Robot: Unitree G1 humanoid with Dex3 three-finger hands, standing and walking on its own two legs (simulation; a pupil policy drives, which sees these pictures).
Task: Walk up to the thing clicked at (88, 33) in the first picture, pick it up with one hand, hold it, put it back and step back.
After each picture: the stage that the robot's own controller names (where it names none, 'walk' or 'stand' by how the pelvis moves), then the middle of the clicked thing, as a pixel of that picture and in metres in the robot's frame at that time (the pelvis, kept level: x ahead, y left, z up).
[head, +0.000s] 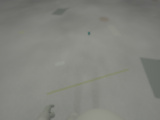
stand; (89, 32) +2.13 +0.15 -0.72
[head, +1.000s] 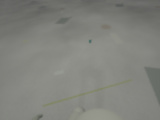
walk; (90, 40) +2.00 +0.27 -0.72
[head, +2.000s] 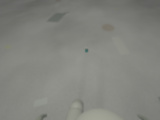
walk; (86, 49) +1.35 +0.24 -0.72
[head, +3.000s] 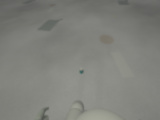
walk; (81, 70) +0.82 +0.22 -0.71
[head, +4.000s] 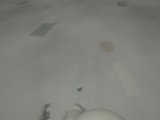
walk; (79, 87) +0.50 +0.19 -0.70
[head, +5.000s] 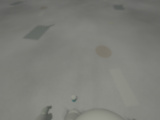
stand; (73, 98) +0.36 +0.21 -0.71
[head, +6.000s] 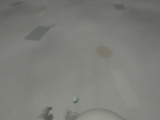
stand; (74, 99) +0.35 +0.19 -0.72
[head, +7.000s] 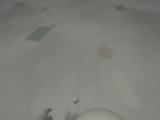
stand; (75, 100) +0.35 +0.19 -0.73
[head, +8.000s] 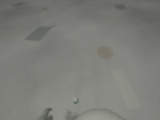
stand; (75, 100) +0.34 +0.19 -0.73
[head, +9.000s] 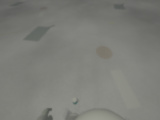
stand; (74, 100) +0.33 +0.20 -0.73
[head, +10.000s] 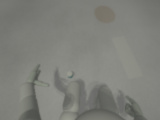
go down; (69, 74) +0.38 +0.21 -0.50
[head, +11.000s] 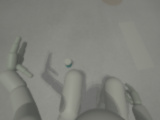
go down; (68, 63) +0.41 +0.25 -0.31
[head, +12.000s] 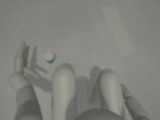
close in; (49, 57) +0.38 +0.28 -0.24
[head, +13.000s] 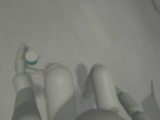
close; (31, 58) +0.38 +0.30 -0.21
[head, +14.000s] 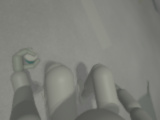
lift; (31, 57) +0.37 +0.30 -0.22
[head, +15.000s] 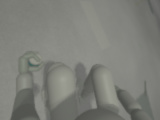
lift; (35, 60) +0.35 +0.28 -0.22
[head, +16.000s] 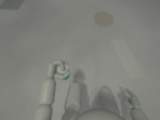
lift; (63, 72) +0.32 +0.20 -0.01
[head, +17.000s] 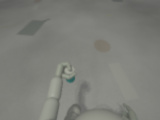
hold; (70, 74) +0.32 +0.17 +0.00
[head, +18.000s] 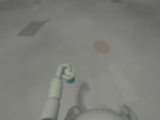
hold; (70, 75) +0.32 +0.17 -0.01
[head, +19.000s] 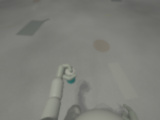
hold; (70, 75) +0.32 +0.16 -0.02
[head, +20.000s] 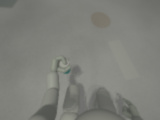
crouch; (65, 66) +0.37 +0.20 -0.08
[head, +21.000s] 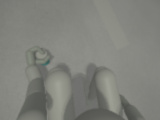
lower; (43, 58) +0.39 +0.27 -0.20
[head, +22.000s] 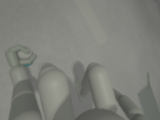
lower; (26, 57) +0.39 +0.30 -0.22
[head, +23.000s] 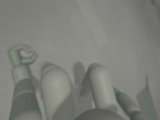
lower; (27, 56) +0.39 +0.30 -0.22
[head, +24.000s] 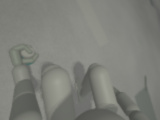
lower; (28, 56) +0.38 +0.30 -0.22
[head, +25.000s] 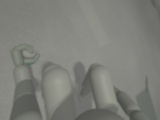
loosen; (29, 56) +0.38 +0.29 -0.22
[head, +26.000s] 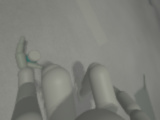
withdraw; (32, 58) +0.38 +0.27 -0.22
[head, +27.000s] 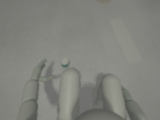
walk; (64, 62) +0.40 +0.24 -0.30
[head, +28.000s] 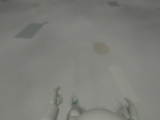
stand; (74, 100) +0.32 +0.17 -0.65
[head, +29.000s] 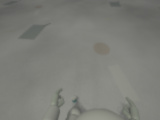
stand; (74, 98) +0.35 +0.19 -0.67
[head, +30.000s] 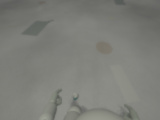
stand; (75, 96) +0.35 +0.18 -0.68
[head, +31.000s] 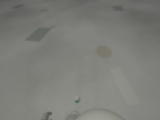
walk; (76, 99) +0.37 +0.18 -0.72
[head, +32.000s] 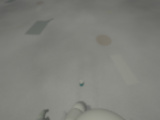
walk; (81, 83) +0.54 +0.17 -0.71
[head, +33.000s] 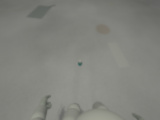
walk; (79, 62) +0.84 +0.18 -0.71
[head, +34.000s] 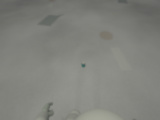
stand; (83, 64) +0.94 +0.16 -0.71
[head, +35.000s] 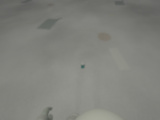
stand; (82, 65) +0.96 +0.18 -0.73
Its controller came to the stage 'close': yes
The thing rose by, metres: 0.70
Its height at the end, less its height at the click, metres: +0.00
